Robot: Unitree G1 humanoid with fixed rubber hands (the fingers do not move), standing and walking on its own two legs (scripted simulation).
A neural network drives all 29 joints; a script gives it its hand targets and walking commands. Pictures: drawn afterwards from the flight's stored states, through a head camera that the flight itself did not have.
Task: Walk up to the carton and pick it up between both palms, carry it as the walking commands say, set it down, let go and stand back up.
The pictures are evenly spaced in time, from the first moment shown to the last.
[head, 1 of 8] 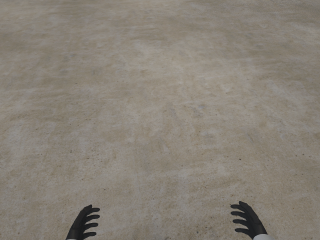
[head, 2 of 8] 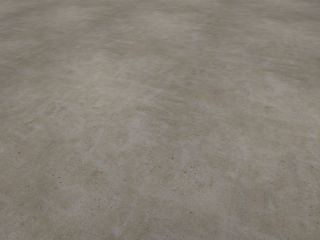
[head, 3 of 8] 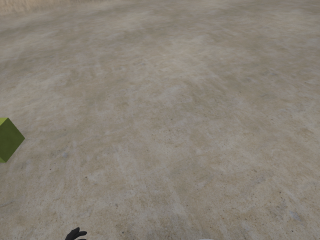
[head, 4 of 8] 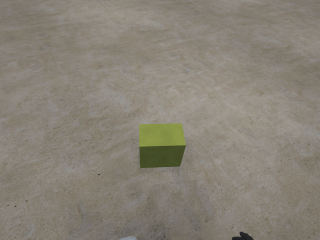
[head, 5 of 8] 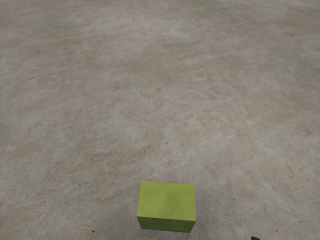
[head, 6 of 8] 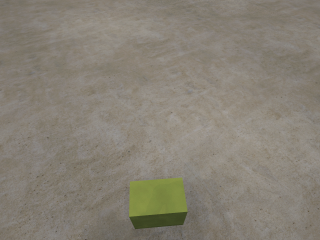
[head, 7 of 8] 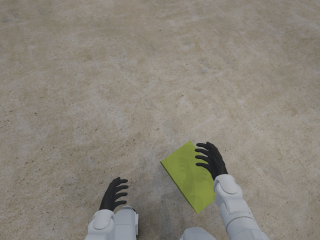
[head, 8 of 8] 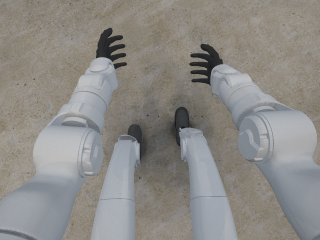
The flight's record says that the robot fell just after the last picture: yes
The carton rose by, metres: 0.06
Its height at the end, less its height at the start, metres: +0.00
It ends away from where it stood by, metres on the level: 0.62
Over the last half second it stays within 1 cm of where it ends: yes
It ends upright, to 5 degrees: yes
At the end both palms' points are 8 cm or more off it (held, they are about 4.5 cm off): yes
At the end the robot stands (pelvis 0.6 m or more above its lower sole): yes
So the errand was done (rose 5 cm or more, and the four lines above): yes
